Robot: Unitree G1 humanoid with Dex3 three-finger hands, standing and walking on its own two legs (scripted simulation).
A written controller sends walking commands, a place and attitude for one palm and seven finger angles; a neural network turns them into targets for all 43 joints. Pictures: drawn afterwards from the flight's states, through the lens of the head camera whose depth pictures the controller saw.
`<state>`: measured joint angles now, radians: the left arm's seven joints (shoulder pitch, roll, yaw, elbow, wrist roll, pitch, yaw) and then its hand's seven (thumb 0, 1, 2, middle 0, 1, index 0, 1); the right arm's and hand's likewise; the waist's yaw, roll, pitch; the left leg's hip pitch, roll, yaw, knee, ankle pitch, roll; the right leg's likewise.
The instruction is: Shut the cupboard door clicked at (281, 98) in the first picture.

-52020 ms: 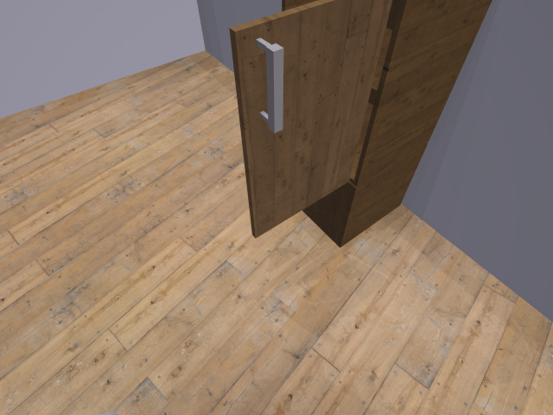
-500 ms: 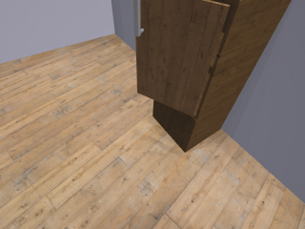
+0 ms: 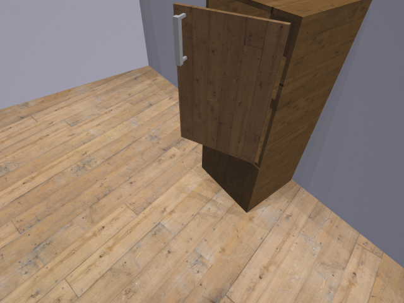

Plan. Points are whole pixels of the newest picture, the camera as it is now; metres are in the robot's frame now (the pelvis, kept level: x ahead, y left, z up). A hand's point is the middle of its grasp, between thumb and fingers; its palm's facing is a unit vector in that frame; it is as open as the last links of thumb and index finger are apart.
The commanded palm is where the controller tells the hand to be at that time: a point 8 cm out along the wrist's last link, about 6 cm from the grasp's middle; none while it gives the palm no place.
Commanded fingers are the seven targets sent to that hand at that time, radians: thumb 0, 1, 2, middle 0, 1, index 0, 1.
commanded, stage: let the arm hang, fingers relaxed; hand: left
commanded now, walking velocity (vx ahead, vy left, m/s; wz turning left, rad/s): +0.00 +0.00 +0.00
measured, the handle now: (181, 40) +0.90 +0.12 +0.14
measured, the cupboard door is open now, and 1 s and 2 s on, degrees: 25 25 25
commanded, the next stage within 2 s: look to check the result in 0.10 s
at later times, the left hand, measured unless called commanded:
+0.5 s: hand out of the picture -0.05 +0.16 -0.17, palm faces +0.03 -0.98 -0.18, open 7.4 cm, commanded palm none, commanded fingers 0.00 0.90 0.90 -0.20 -0.30 -0.20 -0.30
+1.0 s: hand out of the picture -0.01 +0.15 -0.18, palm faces +0.09 -0.98 -0.17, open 7.4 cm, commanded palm none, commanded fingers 0.00 0.90 0.90 -0.20 -0.30 -0.20 -0.30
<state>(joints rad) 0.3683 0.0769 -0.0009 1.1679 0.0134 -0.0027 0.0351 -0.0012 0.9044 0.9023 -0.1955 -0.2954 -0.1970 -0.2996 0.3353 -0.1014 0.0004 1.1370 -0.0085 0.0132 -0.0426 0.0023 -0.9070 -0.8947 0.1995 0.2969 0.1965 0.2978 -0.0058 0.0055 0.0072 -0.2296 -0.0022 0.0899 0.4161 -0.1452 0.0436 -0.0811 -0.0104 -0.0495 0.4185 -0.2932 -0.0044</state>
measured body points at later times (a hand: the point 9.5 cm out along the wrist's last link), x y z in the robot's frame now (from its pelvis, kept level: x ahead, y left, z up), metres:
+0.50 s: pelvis +0.00 +0.00 +0.00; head +0.00 -0.01 +0.45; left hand -0.05 +0.21 -0.16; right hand -0.03 -0.21 -0.16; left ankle +0.05 +0.09 -0.74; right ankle -0.04 -0.11 -0.74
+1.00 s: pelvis +0.01 -0.01 -0.01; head +0.02 -0.01 +0.44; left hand -0.02 +0.20 -0.17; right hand +0.00 -0.22 -0.17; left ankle +0.06 +0.09 -0.74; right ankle -0.04 -0.11 -0.74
